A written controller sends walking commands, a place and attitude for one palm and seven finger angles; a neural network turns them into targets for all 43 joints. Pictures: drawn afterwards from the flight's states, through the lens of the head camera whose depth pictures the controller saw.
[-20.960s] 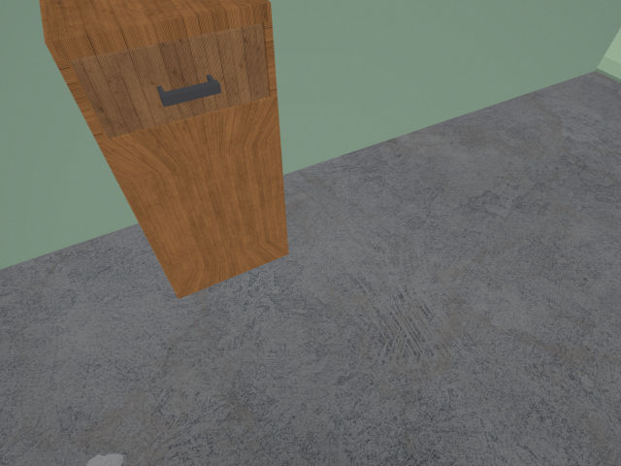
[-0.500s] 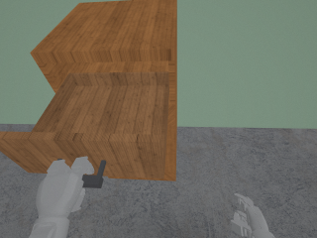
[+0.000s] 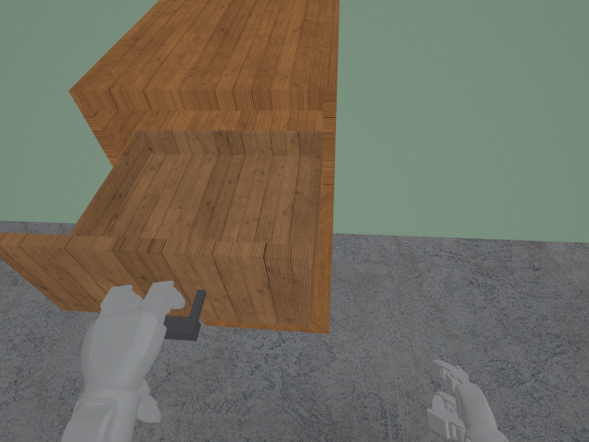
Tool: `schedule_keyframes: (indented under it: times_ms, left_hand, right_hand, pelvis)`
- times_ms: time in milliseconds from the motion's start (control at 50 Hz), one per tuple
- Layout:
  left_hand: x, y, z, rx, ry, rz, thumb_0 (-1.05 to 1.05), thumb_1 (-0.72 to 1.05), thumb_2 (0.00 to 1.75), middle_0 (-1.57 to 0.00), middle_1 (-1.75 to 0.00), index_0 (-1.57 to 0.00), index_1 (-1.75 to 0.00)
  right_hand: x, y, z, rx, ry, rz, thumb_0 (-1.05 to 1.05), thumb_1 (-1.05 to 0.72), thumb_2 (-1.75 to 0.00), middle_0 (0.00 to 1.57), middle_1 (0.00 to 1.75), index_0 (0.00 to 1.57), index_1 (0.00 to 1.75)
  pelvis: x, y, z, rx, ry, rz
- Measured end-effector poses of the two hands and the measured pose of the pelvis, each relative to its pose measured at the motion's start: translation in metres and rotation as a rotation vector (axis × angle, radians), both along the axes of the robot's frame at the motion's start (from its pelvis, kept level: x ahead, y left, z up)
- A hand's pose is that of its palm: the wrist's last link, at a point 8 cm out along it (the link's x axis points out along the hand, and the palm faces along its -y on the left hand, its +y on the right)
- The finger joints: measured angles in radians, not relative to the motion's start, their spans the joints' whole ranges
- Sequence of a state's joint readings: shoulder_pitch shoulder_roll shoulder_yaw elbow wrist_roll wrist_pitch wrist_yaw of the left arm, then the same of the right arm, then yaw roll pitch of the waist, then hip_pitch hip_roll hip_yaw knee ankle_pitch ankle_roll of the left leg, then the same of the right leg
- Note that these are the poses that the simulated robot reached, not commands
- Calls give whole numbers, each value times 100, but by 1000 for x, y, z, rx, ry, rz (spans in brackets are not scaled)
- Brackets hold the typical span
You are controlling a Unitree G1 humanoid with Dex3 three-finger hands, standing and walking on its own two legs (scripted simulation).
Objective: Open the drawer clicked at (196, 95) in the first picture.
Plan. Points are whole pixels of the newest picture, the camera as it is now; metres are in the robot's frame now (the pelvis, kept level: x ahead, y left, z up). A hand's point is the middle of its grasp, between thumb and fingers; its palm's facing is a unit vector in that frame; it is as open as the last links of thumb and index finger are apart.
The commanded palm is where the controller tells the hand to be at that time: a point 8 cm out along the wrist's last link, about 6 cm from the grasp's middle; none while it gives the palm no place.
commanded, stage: lift the hand off the handle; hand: left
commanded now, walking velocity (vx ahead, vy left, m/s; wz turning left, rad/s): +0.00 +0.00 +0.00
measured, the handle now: (153, 310) +0.25 +0.23 +0.05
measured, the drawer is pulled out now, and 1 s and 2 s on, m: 0.30 0.30 0.30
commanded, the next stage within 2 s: draw the hand back to the body in 1.42 s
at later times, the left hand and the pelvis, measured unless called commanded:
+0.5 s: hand (133, 334) +0.21 +0.24 +0.07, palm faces +0.08 -0.09 -0.99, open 13.4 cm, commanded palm +0.18 +0.23 +0.13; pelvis +0.00 +0.00 +0.01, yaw +0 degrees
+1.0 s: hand (114, 307) +0.22 +0.23 +0.13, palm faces +0.09 -0.09 -0.99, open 13.3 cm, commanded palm +0.18 +0.23 +0.20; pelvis +0.00 +0.01 +0.02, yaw +1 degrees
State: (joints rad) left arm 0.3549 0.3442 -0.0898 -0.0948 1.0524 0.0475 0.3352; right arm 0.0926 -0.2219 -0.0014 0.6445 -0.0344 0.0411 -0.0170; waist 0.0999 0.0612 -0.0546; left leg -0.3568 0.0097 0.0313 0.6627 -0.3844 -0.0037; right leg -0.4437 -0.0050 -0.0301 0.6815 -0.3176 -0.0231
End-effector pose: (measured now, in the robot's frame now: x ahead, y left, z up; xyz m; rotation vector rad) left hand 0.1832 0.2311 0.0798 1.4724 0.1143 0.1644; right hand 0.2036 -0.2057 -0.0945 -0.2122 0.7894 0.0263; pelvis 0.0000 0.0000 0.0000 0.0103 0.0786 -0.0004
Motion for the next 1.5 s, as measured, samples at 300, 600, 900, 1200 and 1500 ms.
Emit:
schedule_keyframes:
  times_ms: [300,600,900,1200,1500]
  left_hand:
    - [5,3,8,0,7,-19,0,-49,30,-31,-120,-36,-124]
    - [5,6,54,-4,-29,-13,0,-49,30,-32,-120,-38,-123]
    - [8,7,85,3,-22,-63,0,-49,30,-36,-122,-41,-124]
    - [20,-7,145,25,-162,-96,0,-49,30,-34,-122,-34,-121]
    - [20,-9,159,23,-102,-99,0,-49,30,-32,-121,-32,-120]
  right_hand:
    - [-2,0,2,-5,2,-22,1,-91,-90,20,30,20,30]
    - [12,13,14,27,-21,14,1,-91,-90,20,30,20,30]
    - [23,26,24,38,-37,63,1,-91,-90,20,30,20,30]
    - [27,37,30,100,-48,95,1,-91,-90,20,30,20,30]
    - [17,16,29,112,-58,71,1,-91,-90,20,30,20,30]
  pelvis:
    - [-1,3,3,-2,-17,1]
    - [1,5,13,-5,-69,5]
    - [0,6,20,-9,-109,20]
    - [-5,7,23,-3,-136,23]
    - [-11,-2,22,0,-136,12]
